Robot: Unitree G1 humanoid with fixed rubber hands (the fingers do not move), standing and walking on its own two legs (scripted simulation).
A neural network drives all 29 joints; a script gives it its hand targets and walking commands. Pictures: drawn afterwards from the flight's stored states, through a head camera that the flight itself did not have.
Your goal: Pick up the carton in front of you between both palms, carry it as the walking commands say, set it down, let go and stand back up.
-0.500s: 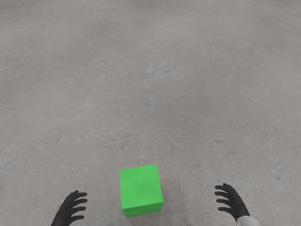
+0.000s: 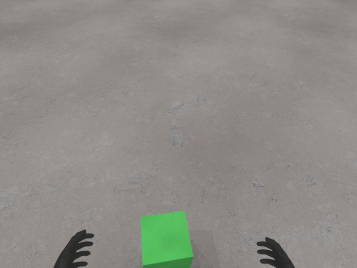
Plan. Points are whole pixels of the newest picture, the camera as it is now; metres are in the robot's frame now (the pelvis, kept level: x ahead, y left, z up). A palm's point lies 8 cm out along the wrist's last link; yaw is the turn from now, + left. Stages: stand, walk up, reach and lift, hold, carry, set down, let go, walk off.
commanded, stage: stand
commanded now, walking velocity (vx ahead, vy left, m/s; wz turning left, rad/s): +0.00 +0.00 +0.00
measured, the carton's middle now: (165, 244) +0.38 +0.04 -0.65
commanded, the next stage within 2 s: none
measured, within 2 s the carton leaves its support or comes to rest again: neither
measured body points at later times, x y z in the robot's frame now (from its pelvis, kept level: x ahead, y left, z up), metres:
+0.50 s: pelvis +0.04 +0.01 -0.02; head +0.04 +0.02 +0.43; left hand +0.09 +0.28 -0.13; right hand +0.16 -0.23 -0.13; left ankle +0.00 +0.12 -0.74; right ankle -0.05 -0.12 -0.74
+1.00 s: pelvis +0.03 +0.01 -0.01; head +0.03 +0.02 +0.44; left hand +0.02 +0.28 -0.15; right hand +0.14 -0.24 -0.14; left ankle +0.00 +0.12 -0.74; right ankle -0.05 -0.12 -0.74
